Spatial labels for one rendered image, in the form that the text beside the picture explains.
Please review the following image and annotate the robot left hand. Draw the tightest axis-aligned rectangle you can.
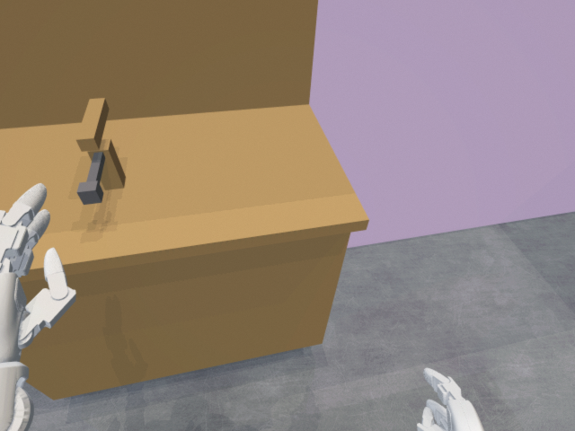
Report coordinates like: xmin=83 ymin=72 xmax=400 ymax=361
xmin=0 ymin=183 xmax=76 ymax=363

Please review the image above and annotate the counter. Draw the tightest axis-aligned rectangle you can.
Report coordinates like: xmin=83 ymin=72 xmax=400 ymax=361
xmin=0 ymin=0 xmax=369 ymax=400

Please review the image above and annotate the left robot forearm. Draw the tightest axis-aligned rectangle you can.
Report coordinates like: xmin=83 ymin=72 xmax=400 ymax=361
xmin=0 ymin=362 xmax=34 ymax=431

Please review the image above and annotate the robot right hand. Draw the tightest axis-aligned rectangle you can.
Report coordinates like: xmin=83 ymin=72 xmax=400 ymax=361
xmin=417 ymin=368 xmax=484 ymax=431

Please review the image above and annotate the tap lever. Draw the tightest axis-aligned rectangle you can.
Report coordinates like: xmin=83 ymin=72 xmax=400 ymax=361
xmin=77 ymin=152 xmax=105 ymax=205

